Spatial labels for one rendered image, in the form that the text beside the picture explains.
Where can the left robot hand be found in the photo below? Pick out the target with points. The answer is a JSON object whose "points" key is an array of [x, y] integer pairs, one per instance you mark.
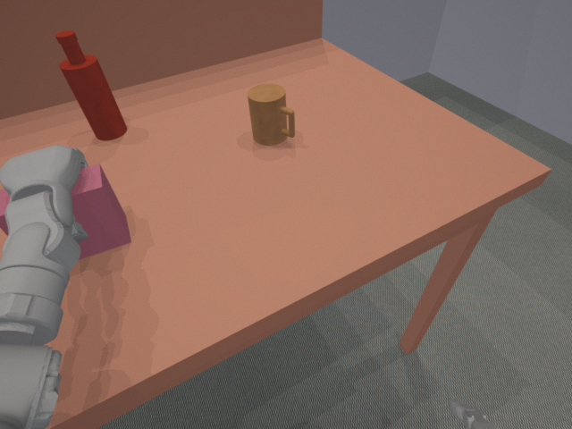
{"points": [[57, 163]]}

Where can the table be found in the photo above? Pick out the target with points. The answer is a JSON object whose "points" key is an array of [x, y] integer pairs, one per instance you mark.
{"points": [[232, 241]]}

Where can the right robot hand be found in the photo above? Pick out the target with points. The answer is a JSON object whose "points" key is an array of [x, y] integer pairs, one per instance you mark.
{"points": [[471, 417]]}

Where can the sponge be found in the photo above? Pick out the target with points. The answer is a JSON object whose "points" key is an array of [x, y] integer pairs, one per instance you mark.
{"points": [[95, 207]]}

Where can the left robot forearm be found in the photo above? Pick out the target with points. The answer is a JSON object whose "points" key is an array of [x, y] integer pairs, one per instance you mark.
{"points": [[37, 258]]}

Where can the robot left upper arm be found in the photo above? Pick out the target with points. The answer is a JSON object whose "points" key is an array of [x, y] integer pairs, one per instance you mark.
{"points": [[29, 383]]}

